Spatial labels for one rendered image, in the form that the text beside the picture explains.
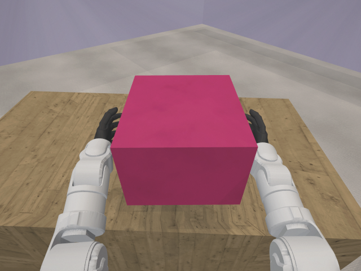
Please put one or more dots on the carton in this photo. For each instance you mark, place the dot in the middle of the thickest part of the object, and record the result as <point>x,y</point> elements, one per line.
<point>183,140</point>

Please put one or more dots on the right robot forearm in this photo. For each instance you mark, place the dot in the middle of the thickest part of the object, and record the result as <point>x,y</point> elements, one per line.
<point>286,215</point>

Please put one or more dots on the pedestal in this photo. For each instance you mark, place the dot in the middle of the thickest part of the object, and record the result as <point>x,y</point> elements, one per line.
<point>41,139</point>

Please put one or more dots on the right robot hand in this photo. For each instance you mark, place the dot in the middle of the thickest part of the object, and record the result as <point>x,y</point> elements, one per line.
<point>257,126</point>

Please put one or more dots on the robot left upper arm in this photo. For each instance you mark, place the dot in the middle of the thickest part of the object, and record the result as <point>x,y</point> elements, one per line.
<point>79,256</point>

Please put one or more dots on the left robot hand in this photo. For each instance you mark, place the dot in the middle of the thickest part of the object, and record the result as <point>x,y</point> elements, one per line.
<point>106,125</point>

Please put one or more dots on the robot right upper arm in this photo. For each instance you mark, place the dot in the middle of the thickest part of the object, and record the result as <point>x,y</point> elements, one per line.
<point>301,253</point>

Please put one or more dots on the left robot forearm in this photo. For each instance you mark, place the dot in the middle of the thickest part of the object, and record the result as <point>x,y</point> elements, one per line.
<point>83,217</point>

